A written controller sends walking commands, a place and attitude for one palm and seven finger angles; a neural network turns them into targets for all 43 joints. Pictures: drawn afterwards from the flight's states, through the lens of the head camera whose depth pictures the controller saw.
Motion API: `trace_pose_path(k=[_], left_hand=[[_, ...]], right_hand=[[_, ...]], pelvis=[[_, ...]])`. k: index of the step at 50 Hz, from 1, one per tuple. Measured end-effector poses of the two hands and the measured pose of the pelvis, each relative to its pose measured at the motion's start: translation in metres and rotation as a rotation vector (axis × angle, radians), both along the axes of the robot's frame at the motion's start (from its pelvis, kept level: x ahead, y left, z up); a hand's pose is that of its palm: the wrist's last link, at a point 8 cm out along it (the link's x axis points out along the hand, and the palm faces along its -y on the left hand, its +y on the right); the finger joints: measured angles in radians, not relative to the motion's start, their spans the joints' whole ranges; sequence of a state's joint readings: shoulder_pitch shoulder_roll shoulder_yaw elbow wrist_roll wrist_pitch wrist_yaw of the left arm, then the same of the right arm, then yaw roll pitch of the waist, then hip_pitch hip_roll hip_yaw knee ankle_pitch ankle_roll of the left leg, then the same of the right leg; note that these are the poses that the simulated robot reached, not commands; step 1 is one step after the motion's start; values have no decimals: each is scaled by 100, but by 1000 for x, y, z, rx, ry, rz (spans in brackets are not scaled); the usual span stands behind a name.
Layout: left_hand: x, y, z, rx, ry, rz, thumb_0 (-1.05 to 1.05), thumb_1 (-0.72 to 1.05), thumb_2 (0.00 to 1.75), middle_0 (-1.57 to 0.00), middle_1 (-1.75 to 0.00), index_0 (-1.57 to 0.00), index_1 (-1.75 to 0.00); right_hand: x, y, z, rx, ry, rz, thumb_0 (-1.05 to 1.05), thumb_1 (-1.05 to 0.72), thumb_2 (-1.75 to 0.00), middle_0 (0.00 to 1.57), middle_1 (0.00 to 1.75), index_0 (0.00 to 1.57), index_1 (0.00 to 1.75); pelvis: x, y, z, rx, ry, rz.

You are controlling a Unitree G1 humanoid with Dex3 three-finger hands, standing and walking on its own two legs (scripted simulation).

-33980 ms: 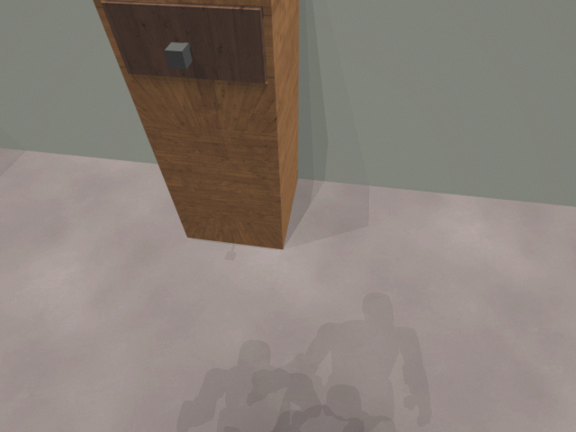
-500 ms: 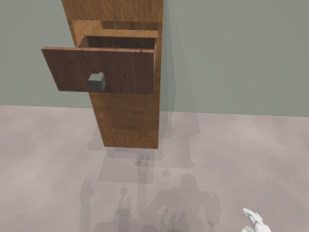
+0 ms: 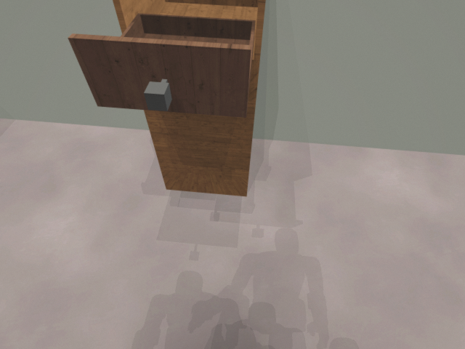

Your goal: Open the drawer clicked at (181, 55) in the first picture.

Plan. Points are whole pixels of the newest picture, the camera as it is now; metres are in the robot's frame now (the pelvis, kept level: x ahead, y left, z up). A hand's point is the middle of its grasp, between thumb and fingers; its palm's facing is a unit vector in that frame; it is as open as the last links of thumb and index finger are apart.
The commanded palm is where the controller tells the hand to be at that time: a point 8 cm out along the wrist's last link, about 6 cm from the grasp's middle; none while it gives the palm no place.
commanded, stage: let the arm hang, fingers relaxed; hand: left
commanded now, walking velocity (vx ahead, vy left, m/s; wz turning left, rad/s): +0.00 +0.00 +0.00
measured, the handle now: (160, 91) +0.61 +0.20 +0.10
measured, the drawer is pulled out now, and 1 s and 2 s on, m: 0.30 0.30 0.30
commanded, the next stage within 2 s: look to check the result in 0.58 s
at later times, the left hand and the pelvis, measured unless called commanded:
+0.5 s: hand out of the picture +0.03 +0.17 -0.16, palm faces -0.02 -0.98 -0.20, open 7.4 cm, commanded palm none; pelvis +0.02 +0.00 +0.01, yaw -1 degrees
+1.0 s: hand out of the picture +0.04 +0.16 -0.16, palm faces -0.01 -0.97 -0.23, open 7.4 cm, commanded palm none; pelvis +0.03 -0.02 +0.01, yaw -1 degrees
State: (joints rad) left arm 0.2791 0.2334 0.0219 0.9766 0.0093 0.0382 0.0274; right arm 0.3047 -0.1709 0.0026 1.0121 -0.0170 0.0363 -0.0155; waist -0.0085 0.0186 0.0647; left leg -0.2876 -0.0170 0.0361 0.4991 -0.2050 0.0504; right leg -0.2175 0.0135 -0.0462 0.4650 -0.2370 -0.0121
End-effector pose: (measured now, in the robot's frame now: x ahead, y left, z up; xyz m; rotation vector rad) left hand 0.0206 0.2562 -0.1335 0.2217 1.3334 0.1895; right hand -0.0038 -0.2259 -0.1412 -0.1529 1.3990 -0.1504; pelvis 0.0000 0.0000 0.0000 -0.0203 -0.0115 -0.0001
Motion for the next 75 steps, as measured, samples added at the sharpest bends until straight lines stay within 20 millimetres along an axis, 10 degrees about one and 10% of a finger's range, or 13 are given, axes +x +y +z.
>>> trace_pose_path(k=[18, 41, 75], left_hand=[[-3, -14, 6, -19, 52, -12, 0, 91, 90, -20, -30, -20, -30], [12, -42, 2, -44, 79, -8, 0, 91, 90, -20, -30, -20, -30], [40, -55, 2, -38, 42, -7, 0, 90, 90, -20, -30, -20, -30]], right_hand=[[32, 1, -2, 19, -58, -11, 1, -91, -90, 20, 30, 20, 30], [6, 0, -4, 42, 66, -44, 1, -91, -90, 20, 30, 20, 30], [47, -29, -1, 7, 11, -28, 1, -91, -90, 20, 30, 20, 30]], pelvis=[[13, 4, 8, 23, -10, -19], [28, -12, 9, 25, -1, -19], [45, -29, 9, 27, 2, -18]])
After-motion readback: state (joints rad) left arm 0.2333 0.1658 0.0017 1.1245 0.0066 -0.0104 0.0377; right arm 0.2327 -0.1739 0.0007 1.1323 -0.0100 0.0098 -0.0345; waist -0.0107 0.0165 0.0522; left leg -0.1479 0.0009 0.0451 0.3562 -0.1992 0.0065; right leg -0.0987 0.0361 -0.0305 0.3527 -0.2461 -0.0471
